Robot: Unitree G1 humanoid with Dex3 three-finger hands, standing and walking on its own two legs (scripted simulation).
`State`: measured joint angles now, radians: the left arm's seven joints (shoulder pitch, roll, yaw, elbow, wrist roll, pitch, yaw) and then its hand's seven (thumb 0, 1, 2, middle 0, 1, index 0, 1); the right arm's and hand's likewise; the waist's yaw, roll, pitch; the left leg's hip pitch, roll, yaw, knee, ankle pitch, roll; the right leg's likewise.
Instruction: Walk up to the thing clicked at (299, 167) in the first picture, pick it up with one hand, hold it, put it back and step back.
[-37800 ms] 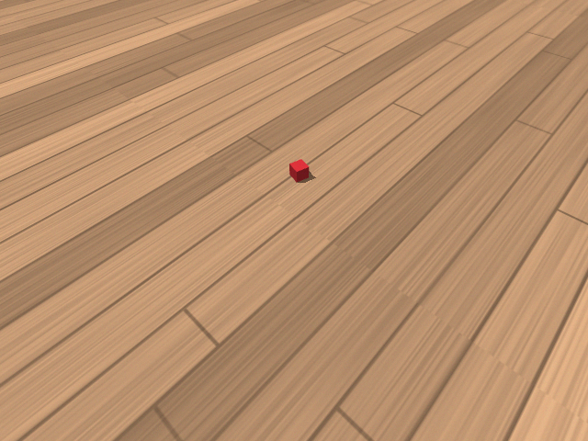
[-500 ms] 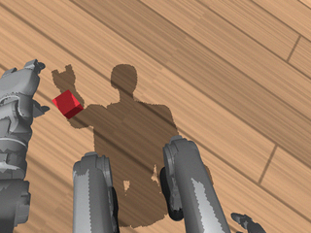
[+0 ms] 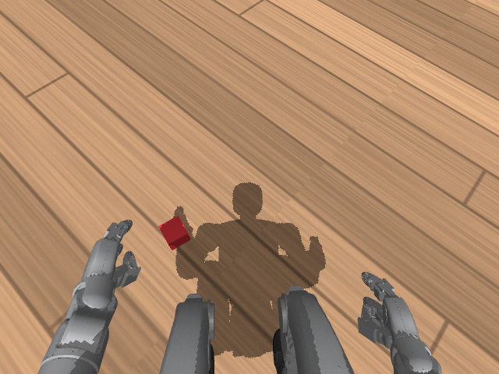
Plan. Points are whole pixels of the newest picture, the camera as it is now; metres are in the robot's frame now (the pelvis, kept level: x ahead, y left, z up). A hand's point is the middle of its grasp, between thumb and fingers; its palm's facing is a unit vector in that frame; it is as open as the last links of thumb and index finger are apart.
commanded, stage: home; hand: left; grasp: from above
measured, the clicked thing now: (175, 233) +0.52 +0.21 -0.55
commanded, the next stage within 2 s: none
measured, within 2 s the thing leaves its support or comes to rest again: neither
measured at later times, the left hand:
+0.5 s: hand (91, 310) +0.22 +0.18 +0.08, palm faces +0.09 -0.97 -0.22, open 7.4 cm
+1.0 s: hand (89, 323) +0.21 +0.18 +0.09, palm faces +0.08 -0.98 -0.20, open 7.4 cm
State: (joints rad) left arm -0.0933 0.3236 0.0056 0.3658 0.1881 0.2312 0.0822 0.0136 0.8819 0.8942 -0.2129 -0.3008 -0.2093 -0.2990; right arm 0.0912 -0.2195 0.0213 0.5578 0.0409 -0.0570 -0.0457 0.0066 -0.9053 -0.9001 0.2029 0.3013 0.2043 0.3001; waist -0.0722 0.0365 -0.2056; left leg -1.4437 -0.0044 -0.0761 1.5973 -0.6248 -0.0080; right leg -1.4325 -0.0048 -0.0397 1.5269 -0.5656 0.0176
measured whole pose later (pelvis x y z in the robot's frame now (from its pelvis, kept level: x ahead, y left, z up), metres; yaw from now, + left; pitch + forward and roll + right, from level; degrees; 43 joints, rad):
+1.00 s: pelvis +0.05 -0.01 +0.13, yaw +2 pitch +10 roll -3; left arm 0.50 0.22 0.03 -0.12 -0.05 0.44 0.02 0.02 0.90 0.90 -0.20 -0.30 -0.20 -0.30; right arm 0.28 -0.22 0.04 0.53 0.01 -0.24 -0.19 0.01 -0.90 -0.90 0.20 0.30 0.21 0.30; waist -0.04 0.04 -0.15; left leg -0.67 0.02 -0.08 1.00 -0.50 -0.01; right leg -0.65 0.01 -0.05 0.93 -0.44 0.01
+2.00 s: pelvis +0.06 -0.01 +0.13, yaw +2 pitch +10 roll -2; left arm 0.51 0.23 0.02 -0.14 -0.05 0.44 0.02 0.02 0.90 0.90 -0.20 -0.30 -0.20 -0.30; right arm 0.29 -0.22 0.03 0.54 0.01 -0.24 -0.19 0.01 -0.90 -0.90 0.20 0.30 0.21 0.30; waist -0.04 0.05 -0.16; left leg -0.68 0.02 -0.07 1.02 -0.51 -0.02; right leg -0.66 0.01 -0.05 0.95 -0.45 0.00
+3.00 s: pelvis +0.06 +0.00 +0.18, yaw +3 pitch -1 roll -1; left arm 0.22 0.28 0.05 0.88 0.04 0.03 0.03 0.01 0.90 0.90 -0.20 -0.30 -0.20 -0.30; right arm 0.18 -0.29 -0.04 0.94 -0.05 -0.02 -0.02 0.01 -0.90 -0.90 0.20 0.30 0.21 0.30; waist 0.02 0.01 0.05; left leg -0.28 -0.02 -0.05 0.65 -0.35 0.01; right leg -0.28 -0.03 -0.02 0.62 -0.32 0.02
